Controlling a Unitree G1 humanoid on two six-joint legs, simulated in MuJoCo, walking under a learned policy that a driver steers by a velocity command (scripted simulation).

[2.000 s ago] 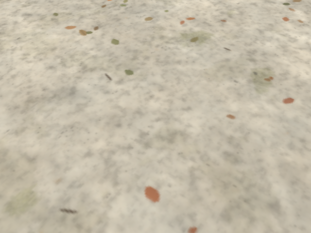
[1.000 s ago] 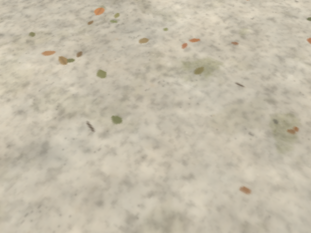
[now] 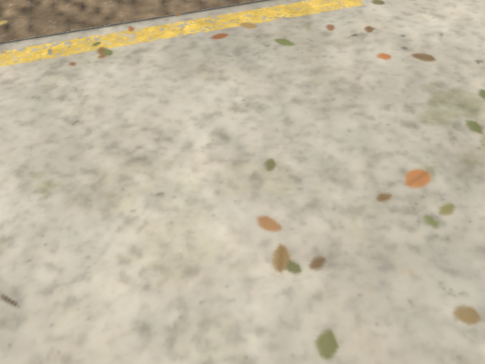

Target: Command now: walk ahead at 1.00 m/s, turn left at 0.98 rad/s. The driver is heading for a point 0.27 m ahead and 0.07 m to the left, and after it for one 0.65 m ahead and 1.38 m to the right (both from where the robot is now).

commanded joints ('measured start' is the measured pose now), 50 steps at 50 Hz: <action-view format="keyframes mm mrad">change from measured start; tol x32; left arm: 1 56 149 32 -69 20 35 -3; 50 156 253 131 -36 -44 167 -45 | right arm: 1 -28 -125 -29 -93 12 -61 -9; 16 280 -57 10 -14 19 -68 -37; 50 -241 -83 38 -249 -11 15 -57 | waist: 1 63 -105 -4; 16 46 -195 -552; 50 50 116 -92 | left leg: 1 8 285 -479 -386 87 165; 13 356 251 -152 106 1025 -125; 14 254 183 -95 384 724 -146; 15 -138 46 -45 865 -342 -225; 16 -260 51 -125 985 -297 -217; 41 48 121 -180 -135 -35 -198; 44 248 611 -620 -406 -70 -42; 50 170 419 -160 -262 472 -31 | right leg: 1 -154 -43 -32 -172 -23 36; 7 46 62 -180 -725 608 -43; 13 311 157 -150 -948 582 -146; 15 854 -258 304 -699 1539 -372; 32 236 70 465 -1105 108 -173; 41 198 121 595 -1023 156 -129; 44 -89 371 139 -509 -272 -5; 50 -109 188 -19 -107 -17 24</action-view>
